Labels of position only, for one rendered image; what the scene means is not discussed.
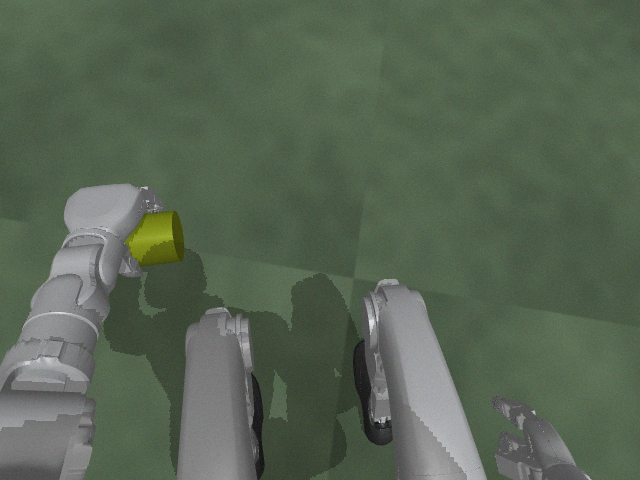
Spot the right robot foot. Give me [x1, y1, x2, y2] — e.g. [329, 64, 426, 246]
[353, 340, 393, 445]

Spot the left robot arm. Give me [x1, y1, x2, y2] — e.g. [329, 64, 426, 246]
[0, 228, 124, 480]

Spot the right robot hand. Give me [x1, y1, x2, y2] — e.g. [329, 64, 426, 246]
[491, 396, 577, 480]

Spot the right robot arm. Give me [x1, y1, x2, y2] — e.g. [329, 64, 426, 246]
[542, 464, 592, 480]

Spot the can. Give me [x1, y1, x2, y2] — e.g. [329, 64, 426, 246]
[125, 211, 184, 266]

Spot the left robot hand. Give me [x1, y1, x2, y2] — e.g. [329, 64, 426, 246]
[64, 183, 164, 277]

